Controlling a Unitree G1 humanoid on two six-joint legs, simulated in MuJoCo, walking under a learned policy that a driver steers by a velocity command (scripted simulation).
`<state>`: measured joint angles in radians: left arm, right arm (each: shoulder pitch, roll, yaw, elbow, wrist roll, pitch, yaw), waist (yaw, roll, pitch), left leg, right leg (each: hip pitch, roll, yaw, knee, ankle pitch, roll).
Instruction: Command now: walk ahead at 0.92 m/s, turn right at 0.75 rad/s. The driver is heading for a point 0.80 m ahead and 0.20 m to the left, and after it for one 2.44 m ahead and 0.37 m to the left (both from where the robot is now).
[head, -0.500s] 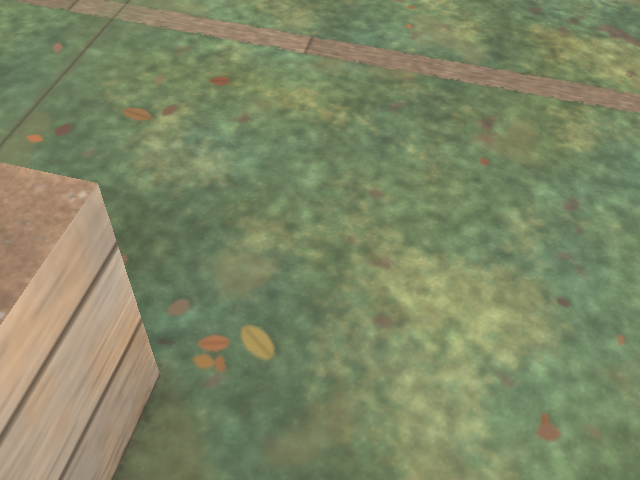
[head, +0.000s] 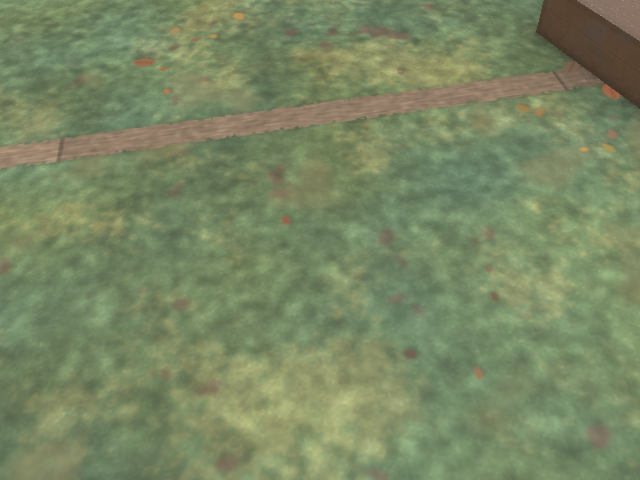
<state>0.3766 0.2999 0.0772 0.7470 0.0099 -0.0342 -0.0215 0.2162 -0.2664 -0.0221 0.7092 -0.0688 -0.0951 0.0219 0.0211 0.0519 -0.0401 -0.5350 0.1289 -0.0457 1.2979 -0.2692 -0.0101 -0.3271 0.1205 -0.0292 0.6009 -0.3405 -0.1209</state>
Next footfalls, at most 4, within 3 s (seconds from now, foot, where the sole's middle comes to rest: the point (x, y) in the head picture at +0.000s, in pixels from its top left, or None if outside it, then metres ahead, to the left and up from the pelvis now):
0.32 left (342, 467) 0.53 0.03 -0.76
0.76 right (374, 279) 1.01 -0.05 -0.76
1.12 left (256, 267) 1.05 0.26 -0.76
1.50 right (361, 254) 1.09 -0.02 -0.76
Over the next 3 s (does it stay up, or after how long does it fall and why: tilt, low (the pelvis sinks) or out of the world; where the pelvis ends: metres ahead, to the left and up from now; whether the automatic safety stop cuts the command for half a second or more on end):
stays up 1.04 0.07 0.01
